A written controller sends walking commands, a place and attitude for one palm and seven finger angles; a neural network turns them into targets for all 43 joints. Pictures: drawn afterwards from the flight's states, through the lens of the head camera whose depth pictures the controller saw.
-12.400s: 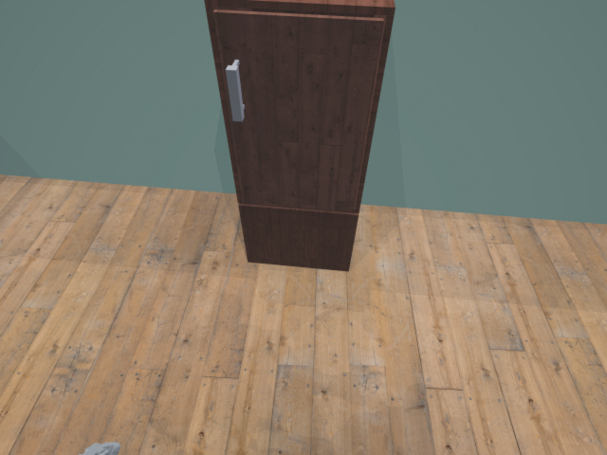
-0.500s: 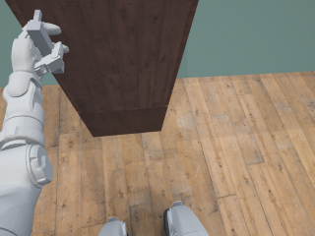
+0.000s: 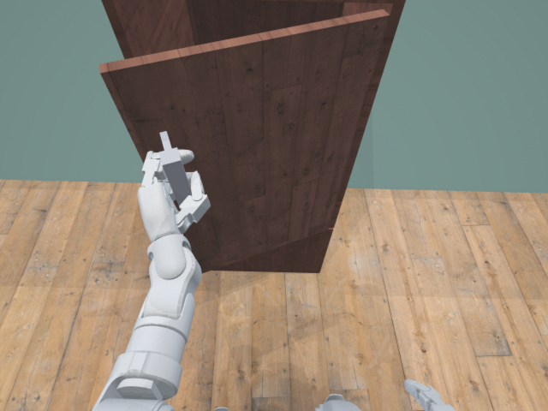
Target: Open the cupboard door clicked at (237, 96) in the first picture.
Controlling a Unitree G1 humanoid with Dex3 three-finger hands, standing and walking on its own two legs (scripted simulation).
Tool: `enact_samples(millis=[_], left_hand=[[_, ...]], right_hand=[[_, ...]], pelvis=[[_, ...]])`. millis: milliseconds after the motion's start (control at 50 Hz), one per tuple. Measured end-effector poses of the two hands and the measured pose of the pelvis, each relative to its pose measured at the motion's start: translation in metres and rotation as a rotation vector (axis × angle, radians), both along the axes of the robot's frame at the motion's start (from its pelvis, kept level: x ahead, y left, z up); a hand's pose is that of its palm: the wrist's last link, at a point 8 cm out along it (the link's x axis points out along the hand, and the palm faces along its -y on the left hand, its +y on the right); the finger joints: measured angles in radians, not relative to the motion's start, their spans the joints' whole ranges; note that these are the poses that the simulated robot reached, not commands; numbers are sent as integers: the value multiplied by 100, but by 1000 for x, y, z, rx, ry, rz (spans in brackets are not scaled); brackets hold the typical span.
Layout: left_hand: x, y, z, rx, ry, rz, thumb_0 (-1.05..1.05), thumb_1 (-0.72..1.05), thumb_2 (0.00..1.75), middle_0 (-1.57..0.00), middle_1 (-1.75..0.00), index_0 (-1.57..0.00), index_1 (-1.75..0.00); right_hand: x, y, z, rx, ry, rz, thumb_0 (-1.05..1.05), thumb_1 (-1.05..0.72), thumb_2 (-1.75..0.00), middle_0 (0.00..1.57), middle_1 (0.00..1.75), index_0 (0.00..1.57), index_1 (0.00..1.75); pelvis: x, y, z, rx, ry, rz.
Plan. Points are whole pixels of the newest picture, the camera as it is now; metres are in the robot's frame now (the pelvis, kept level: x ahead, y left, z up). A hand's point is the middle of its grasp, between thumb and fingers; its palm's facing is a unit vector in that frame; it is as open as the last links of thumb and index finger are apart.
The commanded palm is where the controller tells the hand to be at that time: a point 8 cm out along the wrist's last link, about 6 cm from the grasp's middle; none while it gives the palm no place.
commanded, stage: pull the door open along its arc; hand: left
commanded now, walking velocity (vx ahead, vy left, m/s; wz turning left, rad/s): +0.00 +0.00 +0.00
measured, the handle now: (178, 176) +0.44 +0.16 +0.07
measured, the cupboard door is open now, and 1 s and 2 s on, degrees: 23 44 47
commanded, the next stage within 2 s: open thumb and fingers to let go in 0.34 s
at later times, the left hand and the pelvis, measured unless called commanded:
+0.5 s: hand (254, 261) +0.30 +0.03 +0.07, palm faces +0.32 -0.95 -0.03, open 6.3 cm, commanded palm +0.26 +0.08 +0.07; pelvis +0.00 -0.03 +0.00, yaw +3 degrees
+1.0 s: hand (253, 256) +0.31 +0.04 +0.07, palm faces +0.36 -0.93 -0.02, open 13.1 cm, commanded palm +0.26 +0.08 +0.07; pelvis -0.02 -0.03 +0.00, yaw +2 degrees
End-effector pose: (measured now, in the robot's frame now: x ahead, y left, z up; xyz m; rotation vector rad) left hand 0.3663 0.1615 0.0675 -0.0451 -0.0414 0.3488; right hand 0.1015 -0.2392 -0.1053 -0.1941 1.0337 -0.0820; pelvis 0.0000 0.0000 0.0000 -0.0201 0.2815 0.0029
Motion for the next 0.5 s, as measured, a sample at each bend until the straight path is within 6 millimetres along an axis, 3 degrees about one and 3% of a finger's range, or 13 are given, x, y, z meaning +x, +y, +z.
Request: enact_samples(millis=[180, 400, 500], left_hand=[[-46, -35, 3, 30, 33, 76, 0, 68, 75, -34, -135, -35, -135], [-96, -75, 5, 51, 61, -32, 1, 65, 69, -34, -135, -34, -135], [-101, -83, 6, 64, 64, -20, 0, 64, 72, -36, -134, -35, -135]], right_hand=[[44, 16, 6, 21, -108, 90, 1, -91, -90, 20, 30, 20, 30], [64, 12, 17, 46, -183, 101, 1, -91, -90, 20, 30, 20, 30], [70, 6, 17, 31, -202, 105, 1, -91, -90, 20, 30, 20, 30]], pelvis=[[-3, -10, 3, 11, -58, 26], [-1, -23, 6, 21, -109, 31], [-3, -29, 4, 26, -123, 39]])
